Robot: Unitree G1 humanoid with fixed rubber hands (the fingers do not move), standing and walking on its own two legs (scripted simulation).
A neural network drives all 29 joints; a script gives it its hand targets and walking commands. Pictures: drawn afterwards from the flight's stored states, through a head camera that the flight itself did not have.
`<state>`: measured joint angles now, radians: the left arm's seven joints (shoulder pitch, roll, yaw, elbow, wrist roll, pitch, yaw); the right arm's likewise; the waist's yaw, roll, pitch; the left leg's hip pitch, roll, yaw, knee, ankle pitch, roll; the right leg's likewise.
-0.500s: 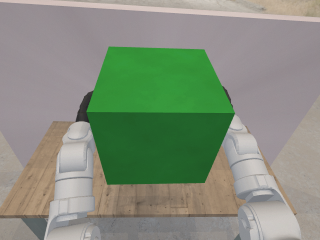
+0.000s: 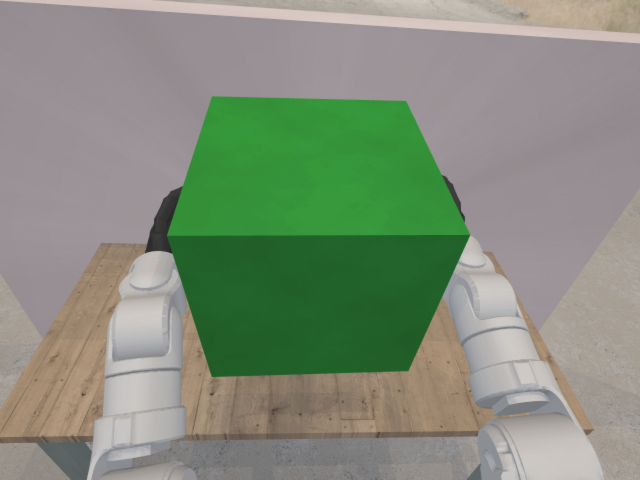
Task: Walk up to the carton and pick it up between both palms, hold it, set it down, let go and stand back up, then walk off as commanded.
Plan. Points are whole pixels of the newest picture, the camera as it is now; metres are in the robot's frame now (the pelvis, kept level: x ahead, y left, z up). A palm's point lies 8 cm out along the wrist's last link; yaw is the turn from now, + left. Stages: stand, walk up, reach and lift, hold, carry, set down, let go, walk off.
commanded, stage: hold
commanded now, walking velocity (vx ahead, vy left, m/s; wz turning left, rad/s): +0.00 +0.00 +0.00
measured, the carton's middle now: (311, 235) +0.37 +0.00 +0.17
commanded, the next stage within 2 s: none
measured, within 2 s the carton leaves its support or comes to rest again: neither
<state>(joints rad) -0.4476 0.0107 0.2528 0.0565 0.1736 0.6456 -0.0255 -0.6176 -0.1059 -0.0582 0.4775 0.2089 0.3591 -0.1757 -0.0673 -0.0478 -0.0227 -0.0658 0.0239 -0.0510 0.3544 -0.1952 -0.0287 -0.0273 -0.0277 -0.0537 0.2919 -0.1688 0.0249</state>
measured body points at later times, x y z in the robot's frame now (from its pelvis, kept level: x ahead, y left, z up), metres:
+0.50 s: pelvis -0.01 +0.00 +0.00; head -0.06 +0.03 +0.45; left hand +0.35 +0.17 +0.17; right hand +0.37 -0.17 +0.19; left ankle +0.01 +0.13 -0.75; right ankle +0.00 -0.13 -0.75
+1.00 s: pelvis -0.01 +0.00 +0.00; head -0.06 +0.03 +0.45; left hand +0.36 +0.17 +0.17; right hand +0.37 -0.17 +0.18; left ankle +0.01 +0.13 -0.75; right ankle +0.00 -0.13 -0.75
